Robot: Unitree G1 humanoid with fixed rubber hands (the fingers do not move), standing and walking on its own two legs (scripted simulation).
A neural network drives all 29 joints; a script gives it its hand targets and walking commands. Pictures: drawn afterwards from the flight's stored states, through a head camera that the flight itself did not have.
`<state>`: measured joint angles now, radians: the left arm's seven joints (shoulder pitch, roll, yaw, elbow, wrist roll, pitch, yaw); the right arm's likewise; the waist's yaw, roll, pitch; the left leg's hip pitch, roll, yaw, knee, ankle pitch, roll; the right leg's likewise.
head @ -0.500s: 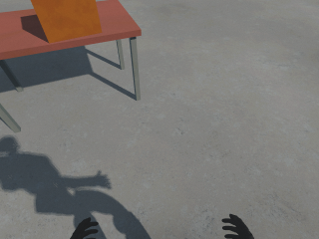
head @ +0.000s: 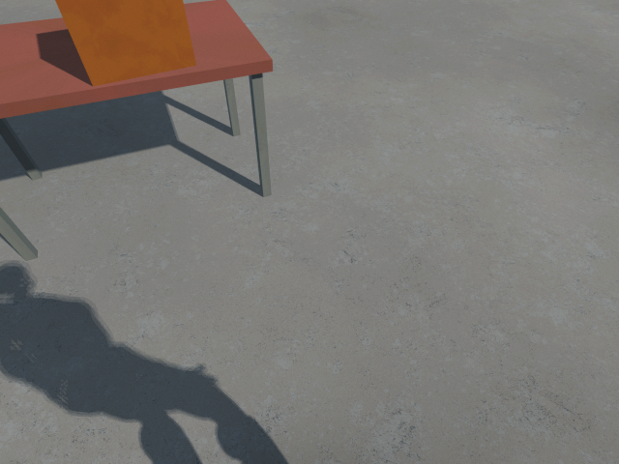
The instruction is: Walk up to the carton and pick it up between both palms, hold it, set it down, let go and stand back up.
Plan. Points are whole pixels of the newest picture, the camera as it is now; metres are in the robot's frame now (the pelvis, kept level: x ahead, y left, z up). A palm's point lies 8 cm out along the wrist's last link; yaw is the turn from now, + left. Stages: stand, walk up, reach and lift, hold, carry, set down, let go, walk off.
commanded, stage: stand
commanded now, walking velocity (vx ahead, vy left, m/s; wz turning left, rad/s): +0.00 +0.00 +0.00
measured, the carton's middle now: (125, 19) +1.33 +0.53 +0.02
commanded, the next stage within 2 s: none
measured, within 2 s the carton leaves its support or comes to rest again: neither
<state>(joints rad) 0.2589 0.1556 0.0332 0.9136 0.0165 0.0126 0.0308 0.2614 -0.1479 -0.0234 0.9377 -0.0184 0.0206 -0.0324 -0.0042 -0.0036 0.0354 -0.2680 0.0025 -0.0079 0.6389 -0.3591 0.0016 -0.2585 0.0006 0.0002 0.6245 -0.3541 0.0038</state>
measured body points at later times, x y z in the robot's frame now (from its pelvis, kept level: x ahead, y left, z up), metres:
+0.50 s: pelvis +0.01 +0.01 +0.01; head +0.02 +0.01 +0.46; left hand -0.01 +0.21 -0.16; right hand +0.00 -0.20 -0.15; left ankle -0.01 +0.12 -0.73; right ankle -0.01 -0.12 -0.73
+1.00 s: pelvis +0.01 +0.02 +0.01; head +0.02 +0.02 +0.46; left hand -0.01 +0.21 -0.15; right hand -0.02 -0.18 -0.15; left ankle -0.01 +0.12 -0.73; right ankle -0.01 -0.12 -0.73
